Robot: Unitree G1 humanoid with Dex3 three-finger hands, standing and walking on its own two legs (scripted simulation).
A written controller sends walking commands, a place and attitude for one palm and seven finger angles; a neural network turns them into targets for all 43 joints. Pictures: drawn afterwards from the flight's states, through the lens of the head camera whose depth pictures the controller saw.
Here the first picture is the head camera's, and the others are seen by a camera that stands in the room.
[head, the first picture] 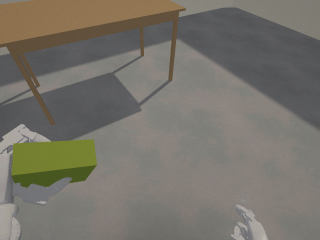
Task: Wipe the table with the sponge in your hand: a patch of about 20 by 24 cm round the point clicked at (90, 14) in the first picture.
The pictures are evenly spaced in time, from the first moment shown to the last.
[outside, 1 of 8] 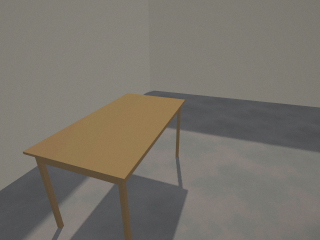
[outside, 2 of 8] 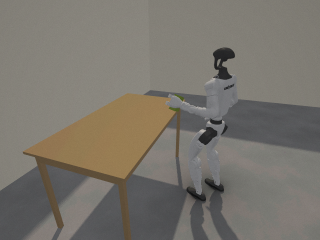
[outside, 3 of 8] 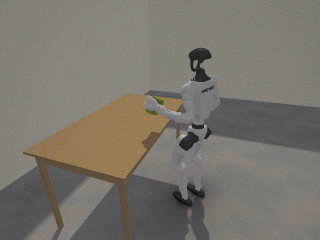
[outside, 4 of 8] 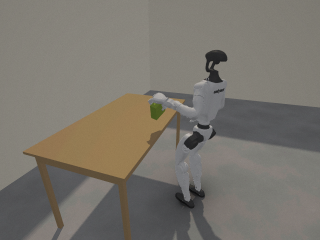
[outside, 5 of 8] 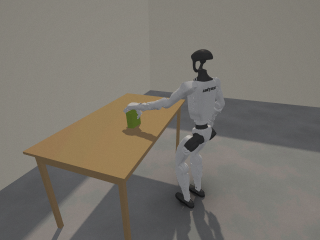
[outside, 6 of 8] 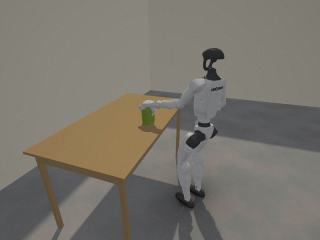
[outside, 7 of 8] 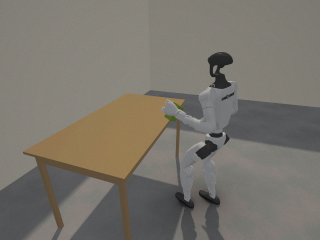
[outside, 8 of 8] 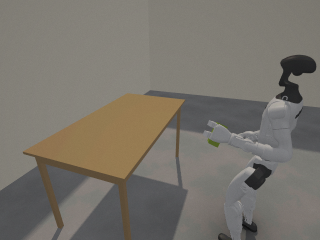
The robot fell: no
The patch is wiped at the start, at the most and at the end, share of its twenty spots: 0.00 1.00 1.00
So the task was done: yes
